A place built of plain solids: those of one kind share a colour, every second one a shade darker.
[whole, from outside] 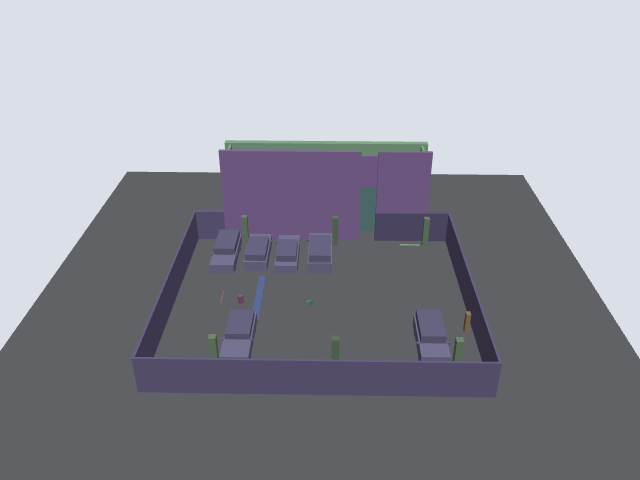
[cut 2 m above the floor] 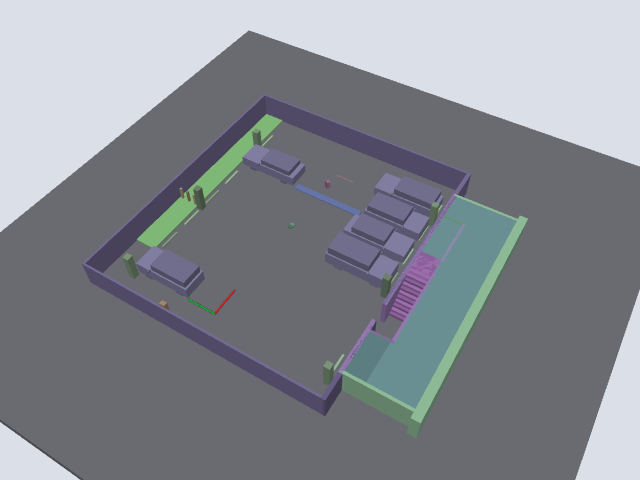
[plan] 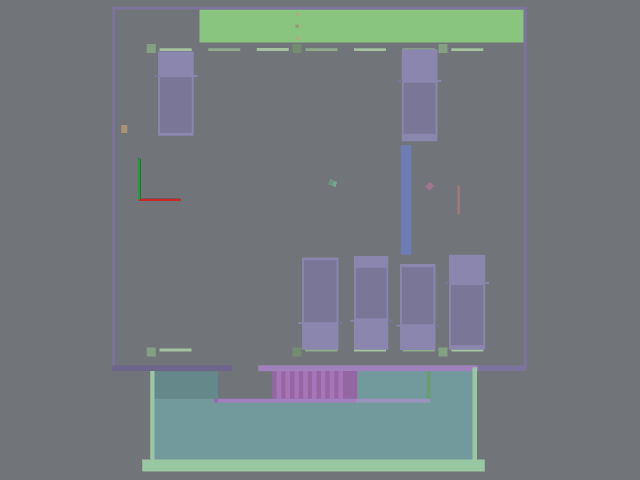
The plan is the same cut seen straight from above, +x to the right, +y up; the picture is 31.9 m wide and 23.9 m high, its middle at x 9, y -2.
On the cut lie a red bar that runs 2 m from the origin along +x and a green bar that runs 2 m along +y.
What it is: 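The pedestrian entrance of an underground car park of the 2000s; a paved forecourt at street level 4.00 m over the deck; a stair well of 20 risers of 0.200 m and treads of 0.220 m, 1.37 m wide, one straight flight without a landing, along the facade; in a closed, roofed stair core with a lobby at street level, a plain doorway into the deck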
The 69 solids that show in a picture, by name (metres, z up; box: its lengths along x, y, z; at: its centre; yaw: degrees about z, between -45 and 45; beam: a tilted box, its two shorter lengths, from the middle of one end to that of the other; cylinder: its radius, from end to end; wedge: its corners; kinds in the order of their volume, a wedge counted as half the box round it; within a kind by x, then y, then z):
{
 "paving_1": {"box": [3.17, 1.38, 4.05], "at": [2.34, -9.22, 1.98]},
 "paving_2": {"box": [15.85, 3.04, 4.05], "at": [8.68, -11.42, 1.98]},
 "paving_3": {"box": [5.8, 1.38, 4.05], "at": [13.7, -9.22, 1.98]},
 "stair_step_1": {"box": [4.23, 1.39, 0.25], "at": [8.74, -9.21, 0.07]},
 "stair_step_2": {"box": [4.01, 1.39, 0.45], "at": [8.85, -9.21, 0.17]},
 "stair_step_3": {"box": [3.79, 1.39, 0.65], "at": [8.96, -9.21, 0.28]},
 "stair_step_4": {"box": [3.57, 1.39, 0.85], "at": [9.07, -9.21, 0.38]},
 "stair_step_5": {"box": [3.35, 1.39, 1.05], "at": [9.18, -9.21, 0.47]},
 "stair_step_6": {"box": [3.13, 1.39, 1.25], "at": [9.29, -9.21, 0.57]},
 "stair_step_7": {"box": [2.91, 1.39, 1.45], "at": [9.4, -9.21, 0.68]},
 "stair_step_8": {"box": [2.69, 1.39, 1.65], "at": [9.51, -9.21, 0.78]},
 "stair_step_9": {"box": [2.47, 1.39, 1.85], "at": [9.62, -9.21, 0.88]},
 "stair_step_10": {"box": [2.25, 1.39, 2.05], "at": [9.73, -9.21, 0.97]},
 "stair_step_11": {"box": [2.03, 1.39, 2.25], "at": [9.84, -9.21, 1.07]},
 "stair_step_12": {"box": [1.81, 1.39, 2.45], "at": [9.95, -9.21, 1.18]},
 "stair_step_13": {"box": [1.59, 1.39, 2.65], "at": [10.06, -9.21, 1.27]},
 "stair_step_14": {"box": [1.37, 1.39, 2.85], "at": [10.17, -9.21, 1.38]},
 "stair_step_15": {"box": [1.15, 1.39, 3.05], "at": [10.28, -9.21, 1.48]},
 "stair_step_16": {"box": [0.93, 1.39, 3.25], "at": [10.39, -9.21, 1.57]},
 "stair_step_17": {"box": [0.71, 1.39, 3.45], "at": [10.5, -9.21, 1.68]},
 "boundary_1": {"box": [0.22, 4.83, 6.51], "at": [0.65, -10.74, 3.21]},
 "boundary_2": {"box": [17.05, 0.6, 6.66], "at": [8.68, -13.22, 3.28]},
 "boundary_3": {"box": [0.22, 4.83, 6.52], "at": [16.7, -10.74, 3.21]},
 "car_1": {"box": [1.58, 2.78, 0.55], "at": [1.83, 4.73, 1.3]},
 "car_2": {"box": [1.78, 4.19, 0.85], "at": [1.83, 5.29, 0.6]},
 "car_3": {"box": [1.83, 4.6, 0.91], "at": [9.01, -5.17, 0.64]},
 "car_4": {"box": [1.63, 3.08, 0.6], "at": [9.01, -4.55, 1.39]},
 "car_5": {"box": [1.72, 4.67, 0.72], "at": [11.55, -5.13, 0.54]},
 "car_6": {"box": [1.52, 2.51, 0.51], "at": [11.55, -4.64, 1.15]},
 "car_7": {"box": [1.77, 4.29, 0.78], "at": [13.87, -5.34, 0.57]},
 "car_8": {"box": [1.57, 2.84, 0.51], "at": [13.87, -4.78, 1.21]},
 "car_9": {"box": [1.57, 2.54, 0.43], "at": [13.96, 4.56, 1.12]},
 "car_10": {"box": [1.77, 4.59, 0.73], "at": [13.96, 5.21, 0.55]},
 "car_11": {"box": [1.61, 3.0, 0.52], "at": [16.33, -5.74, 1.19]},
 "car_12": {"box": [1.81, 4.73, 0.75], "at": [16.33, -5.1, 0.56]},
 "wall_1": {"box": [0.15, 18.0, 2.58], "at": [-1.27, 0.62, 1.24]},
 "wall_2": {"box": [5.97, 0.3, 2.58], "at": [1.64, -8.38, 1.24]},
 "wall_3": {"box": [20.64, 0.15, 2.58], "at": [8.97, 9.54, 1.24]},
 "wall_4": {"box": [13.37, 0.3, 2.58], "at": [12.61, -8.38, 1.24]},
 "wall_5": {"box": [0.15, 18.0, 2.58], "at": [19.21, 0.62, 1.24]},
 "facade_1": {"box": [4.12, 0.3, 7.82], "at": [2.56, -8.38, 3.86]},
 "facade_2": {"box": [10.93, 0.3, 7.82], "at": [11.39, -8.38, 3.86]},
 "rim_guard_1": {"box": [0.2, 1.57, 6.8], "at": [3.82, -9.31, 3.35]},
 "rim_guard_2": {"box": [3.1, 0.2, 6.8], "at": [5.27, -10.0, 3.35]},
 "rim_guard_3": {"box": [4.58, 0.2, 6.8], "at": [8.71, -10.0, 3.35]},
 "lobby_wall_1": {"box": [3.7, 0.2, 6.8], "at": [12.65, -10.0, 3.35]},
 "walkway_1": {"box": [16.14, 1.64, 0.17], "at": [11.07, 8.65, 0.03]},
 "column_1": {"box": [0.45, 0.45, 2.55], "at": [0.6, -7.58, 1.23]},
 "column_2": {"box": [0.45, 0.45, 2.55], "at": [0.6, 7.53, 1.23]},
 "column_3": {"box": [0.45, 0.45, 2.55], "at": [7.86, -7.58, 1.23]},
 "column_4": {"box": [0.45, 0.45, 2.55], "at": [7.86, 7.53, 1.23]},
 "column_5": {"box": [0.45, 0.45, 2.55], "at": [15.12, -7.58, 1.23]},
 "column_6": {"box": [0.45, 0.45, 2.55], "at": [15.12, 7.53, 1.23]},
 "lobby_wall_end_1": {"box": [0.2, 1.37, 6.8], "at": [14.4, -9.21, 3.35]},
 "wheelstop_1": {"box": [1.6, 0.15, 0.15], "at": [1.81, -7.48, 0.03]},
 "wheelstop_2": {"box": [1.6, 0.15, 0.15], "at": [1.81, 7.48, 0.03]},
 "wheelstop_3": {"box": [1.6, 0.15, 0.15], "at": [4.23, 7.48, 0.03]},
 "wheelstop_4": {"box": [1.6, 0.15, 0.15], "at": [6.65, 7.48, 0.03]},
 "wheelstop_5": {"box": [1.6, 0.15, 0.15], "at": [9.07, -7.48, 0.03]},
 "wheelstop_6": {"box": [1.6, 0.15, 0.15], "at": [9.07, 7.48, 0.03]},
 "wheelstop_7": {"box": [1.6, 0.15, 0.15], "at": [11.49, -7.48, 0.03]},
 "wheelstop_8": {"box": [1.6, 0.15, 0.15], "at": [11.49, 7.48, 0.03]},
 "wheelstop_9": {"box": [1.6, 0.15, 0.15], "at": [13.91, -7.48, 0.03]},
 "wheelstop_10": {"box": [1.6, 0.15, 0.15], "at": [16.33, -7.48, 0.03]},
 "wheelstop_11": {"box": [1.6, 0.15, 0.15], "at": [16.33, 7.48, 0.03]},
 "hump_1": {"box": [0.53, 5.46, 0.11], "at": [13.28, 0.0, 0.0]},
 "pay_station_1": {"box": [0.3, 0.4, 1.5], "at": [-0.75, 3.53, 0.7]},
 "wet_floor_sign_1": {"box": [0.28, 0.3, 0.65], "at": [14.46, 0.68, 0.28], "yaw": -43.8},
 "cable_cover_1": {"box": [0.11, 1.44, 0.07], "at": [15.9, 0.0, -0.02]}
}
